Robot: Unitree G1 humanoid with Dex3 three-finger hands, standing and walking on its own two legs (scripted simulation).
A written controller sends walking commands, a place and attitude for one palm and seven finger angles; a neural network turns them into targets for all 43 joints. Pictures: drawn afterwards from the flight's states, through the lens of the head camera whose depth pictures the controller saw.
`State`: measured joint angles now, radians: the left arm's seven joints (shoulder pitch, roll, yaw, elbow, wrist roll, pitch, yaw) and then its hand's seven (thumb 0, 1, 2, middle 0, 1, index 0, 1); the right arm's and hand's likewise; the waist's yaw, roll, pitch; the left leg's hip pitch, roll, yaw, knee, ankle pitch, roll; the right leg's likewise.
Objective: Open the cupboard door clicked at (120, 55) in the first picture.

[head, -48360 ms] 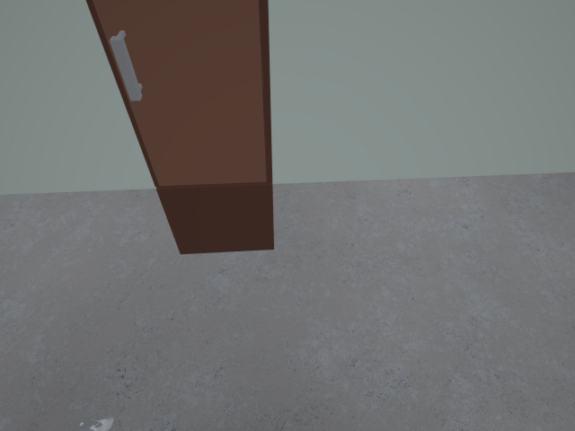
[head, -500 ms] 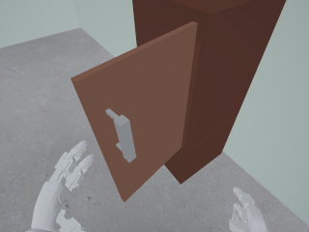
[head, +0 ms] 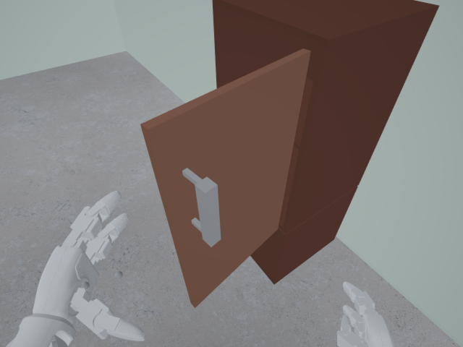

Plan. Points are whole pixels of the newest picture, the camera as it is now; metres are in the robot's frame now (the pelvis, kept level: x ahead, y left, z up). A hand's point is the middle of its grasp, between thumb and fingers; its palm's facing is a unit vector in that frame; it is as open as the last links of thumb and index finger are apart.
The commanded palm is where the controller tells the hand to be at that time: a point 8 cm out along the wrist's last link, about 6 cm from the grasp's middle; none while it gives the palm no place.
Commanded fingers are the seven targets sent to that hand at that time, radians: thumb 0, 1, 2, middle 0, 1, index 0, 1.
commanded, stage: draw the hand back to the body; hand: left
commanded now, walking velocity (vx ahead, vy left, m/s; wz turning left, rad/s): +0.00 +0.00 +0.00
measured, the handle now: (200, 207) +0.32 +0.09 +0.10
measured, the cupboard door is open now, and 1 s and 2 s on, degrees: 100 100 100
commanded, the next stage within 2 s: step back with the hand held close in 1.06 s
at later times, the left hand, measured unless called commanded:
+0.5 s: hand (73, 232) +0.22 +0.24 +0.16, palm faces +0.35 -0.85 -0.39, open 11.3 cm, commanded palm +0.17 +0.29 +0.18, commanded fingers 0.00 0.62 0.78 -0.19 -0.30 -0.19 -0.30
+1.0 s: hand (63, 226) +0.22 +0.25 +0.18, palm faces +0.41 -0.82 -0.39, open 7.5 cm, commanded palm +0.17 +0.29 +0.20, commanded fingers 0.00 0.90 0.90 -0.20 -0.30 -0.20 -0.30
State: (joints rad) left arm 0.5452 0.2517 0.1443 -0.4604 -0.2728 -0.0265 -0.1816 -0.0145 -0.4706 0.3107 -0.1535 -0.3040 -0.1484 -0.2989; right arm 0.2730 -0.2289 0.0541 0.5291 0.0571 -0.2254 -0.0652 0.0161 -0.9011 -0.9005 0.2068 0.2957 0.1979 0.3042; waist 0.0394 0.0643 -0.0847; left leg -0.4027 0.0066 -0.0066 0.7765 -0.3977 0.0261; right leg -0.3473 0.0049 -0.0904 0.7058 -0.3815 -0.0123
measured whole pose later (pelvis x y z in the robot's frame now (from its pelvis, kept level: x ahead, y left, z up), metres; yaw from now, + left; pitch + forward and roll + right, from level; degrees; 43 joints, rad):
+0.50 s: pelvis +0.03 +0.01 +0.03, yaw -2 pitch -3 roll -1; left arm 0.53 0.33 0.24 -0.45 -0.05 -0.05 0.12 0.00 0.28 0.63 -0.19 -0.30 -0.18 -0.30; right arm 0.21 -0.22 0.04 0.61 0.00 -0.12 -0.06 0.01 -0.90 -0.90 0.21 0.30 0.20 0.30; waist 0.07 0.05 0.00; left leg -0.13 -0.01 0.04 0.46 -0.29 0.04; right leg -0.09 0.00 -0.04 0.41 -0.27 0.00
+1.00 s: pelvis +0.02 -0.01 +0.03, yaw -2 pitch -4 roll -1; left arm 0.48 0.33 0.32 -0.39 -0.07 -0.07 0.11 0.01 0.87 0.89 -0.21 -0.31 -0.20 -0.30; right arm 0.19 -0.23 0.01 0.64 0.00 -0.09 -0.06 0.01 -0.90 -0.90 0.21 0.30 0.20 0.30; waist 0.07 0.06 0.02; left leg -0.08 0.01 0.04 0.41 -0.26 0.01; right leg -0.05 0.02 -0.04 0.36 -0.24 -0.02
